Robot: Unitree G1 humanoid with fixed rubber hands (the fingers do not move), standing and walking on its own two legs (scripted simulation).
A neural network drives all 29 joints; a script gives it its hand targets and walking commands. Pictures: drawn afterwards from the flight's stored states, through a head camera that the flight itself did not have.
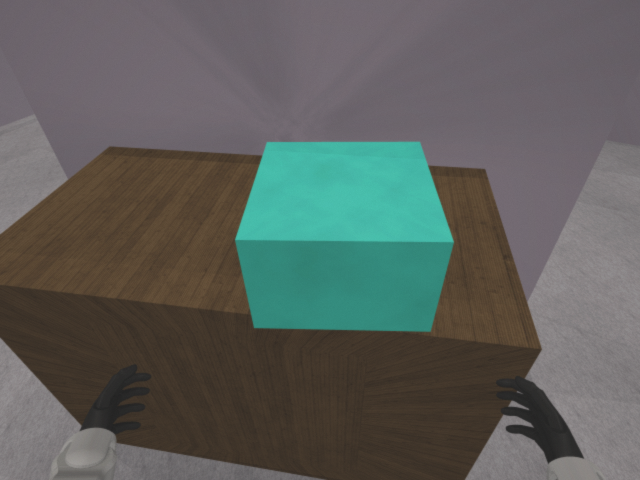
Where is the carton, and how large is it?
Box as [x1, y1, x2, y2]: [235, 142, 453, 331]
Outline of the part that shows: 267,142 235,238 254,327 430,331 453,241 420,143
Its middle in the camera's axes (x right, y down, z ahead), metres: +0.04 -0.01 +0.68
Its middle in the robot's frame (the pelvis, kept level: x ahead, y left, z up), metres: +0.51 -0.05 +0.05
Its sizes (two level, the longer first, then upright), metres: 0.286 0.285 0.190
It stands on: a pedestal, 0.71 m high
